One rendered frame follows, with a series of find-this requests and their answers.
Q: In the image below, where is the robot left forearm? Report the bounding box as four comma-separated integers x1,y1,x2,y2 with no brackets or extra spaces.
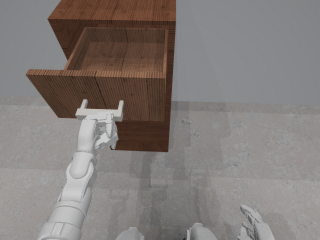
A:
36,151,98,240

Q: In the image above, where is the cabinet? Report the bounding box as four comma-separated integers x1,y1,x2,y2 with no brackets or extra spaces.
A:
48,0,176,152

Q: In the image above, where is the robot right hand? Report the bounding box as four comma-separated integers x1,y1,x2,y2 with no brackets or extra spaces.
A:
237,204,275,240

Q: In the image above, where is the handle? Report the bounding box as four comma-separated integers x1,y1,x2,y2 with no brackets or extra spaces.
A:
75,99,124,122

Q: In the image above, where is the right robot shin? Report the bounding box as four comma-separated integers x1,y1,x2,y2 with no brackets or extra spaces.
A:
192,223,203,227

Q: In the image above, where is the left robot thigh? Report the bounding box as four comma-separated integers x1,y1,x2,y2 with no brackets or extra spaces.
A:
115,230,145,240

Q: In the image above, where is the drawer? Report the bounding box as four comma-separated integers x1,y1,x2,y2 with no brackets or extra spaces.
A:
26,27,168,122

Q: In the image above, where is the robot left hand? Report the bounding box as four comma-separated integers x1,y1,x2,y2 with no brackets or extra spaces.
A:
76,111,119,157

